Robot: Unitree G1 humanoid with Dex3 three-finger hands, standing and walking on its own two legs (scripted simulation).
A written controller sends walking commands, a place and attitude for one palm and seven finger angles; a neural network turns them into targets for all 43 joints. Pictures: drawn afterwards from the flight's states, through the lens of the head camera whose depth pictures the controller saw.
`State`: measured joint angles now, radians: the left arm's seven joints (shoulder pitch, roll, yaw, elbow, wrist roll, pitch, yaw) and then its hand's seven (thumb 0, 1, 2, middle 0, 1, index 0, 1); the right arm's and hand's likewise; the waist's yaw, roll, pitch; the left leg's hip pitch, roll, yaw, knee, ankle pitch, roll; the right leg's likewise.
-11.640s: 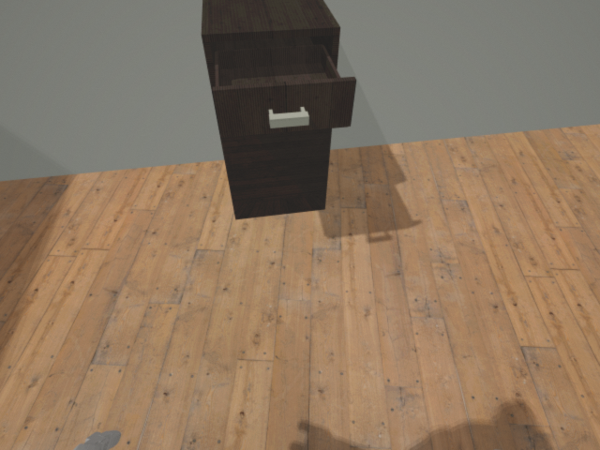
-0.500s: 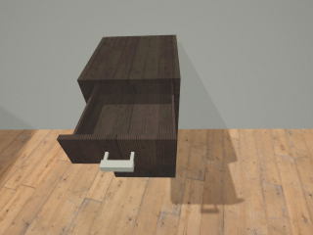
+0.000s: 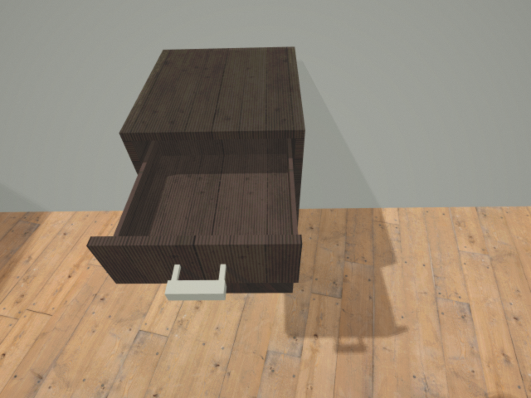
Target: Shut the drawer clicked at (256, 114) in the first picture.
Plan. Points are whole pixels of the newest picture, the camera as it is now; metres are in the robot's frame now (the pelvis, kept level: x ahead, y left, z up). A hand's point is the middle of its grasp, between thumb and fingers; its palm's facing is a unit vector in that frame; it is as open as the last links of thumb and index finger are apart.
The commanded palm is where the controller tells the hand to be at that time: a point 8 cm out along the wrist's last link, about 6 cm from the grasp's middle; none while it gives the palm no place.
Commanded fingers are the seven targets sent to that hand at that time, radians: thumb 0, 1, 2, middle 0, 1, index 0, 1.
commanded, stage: come to a stop and stand still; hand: left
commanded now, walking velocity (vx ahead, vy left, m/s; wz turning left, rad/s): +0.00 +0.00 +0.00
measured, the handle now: (198, 279) +0.33 +0.15 -0.06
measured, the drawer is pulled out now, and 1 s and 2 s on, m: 0.29 0.29 0.28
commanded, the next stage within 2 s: look again from close up in 0.68 s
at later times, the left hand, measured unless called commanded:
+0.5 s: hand out of the picture +0.03 +0.15 -0.17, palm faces +0.04 -0.98 -0.21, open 7.3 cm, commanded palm none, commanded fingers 0.00 0.90 0.90 -0.20 -0.30 -0.20 -0.30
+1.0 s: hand out of the picture +0.02 +0.13 -0.17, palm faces +0.05 -0.98 -0.20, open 7.3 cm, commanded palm none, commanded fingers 0.00 0.90 0.90 -0.20 -0.30 -0.20 -0.30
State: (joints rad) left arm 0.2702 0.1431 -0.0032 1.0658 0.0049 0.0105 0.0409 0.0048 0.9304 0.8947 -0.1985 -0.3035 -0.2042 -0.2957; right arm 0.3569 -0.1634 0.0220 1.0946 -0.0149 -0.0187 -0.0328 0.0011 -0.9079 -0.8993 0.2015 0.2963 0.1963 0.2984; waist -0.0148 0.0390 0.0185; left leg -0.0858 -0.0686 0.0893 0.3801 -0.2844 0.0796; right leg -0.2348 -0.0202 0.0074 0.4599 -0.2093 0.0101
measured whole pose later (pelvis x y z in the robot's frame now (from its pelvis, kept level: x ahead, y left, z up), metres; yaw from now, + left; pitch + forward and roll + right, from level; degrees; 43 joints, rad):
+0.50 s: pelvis +0.03 -0.02 +0.00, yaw +1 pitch -1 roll +0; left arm 0.29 0.14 -0.01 1.11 0.00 0.00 0.04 0.01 0.93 0.89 -0.20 -0.30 -0.20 -0.30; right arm 0.29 -0.17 0.02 1.12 -0.01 -0.03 -0.04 0.00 -0.91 -0.90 0.20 0.30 0.20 0.30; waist 0.00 0.03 0.02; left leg -0.04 -0.03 0.06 0.37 -0.32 0.04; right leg -0.18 0.02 -0.02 0.44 -0.24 -0.03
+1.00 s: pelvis +0.02 -0.04 +0.00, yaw +1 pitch -1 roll +0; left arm 0.30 0.14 -0.01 1.11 0.00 -0.01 0.04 0.01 0.93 0.89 -0.20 -0.30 -0.20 -0.30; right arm 0.33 -0.14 0.02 1.15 -0.01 -0.03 -0.04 0.00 -0.91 -0.90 0.20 0.30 0.20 0.30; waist -0.01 0.02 0.02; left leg -0.05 0.00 0.05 0.36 -0.30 0.01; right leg -0.18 0.05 -0.04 0.41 -0.22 -0.05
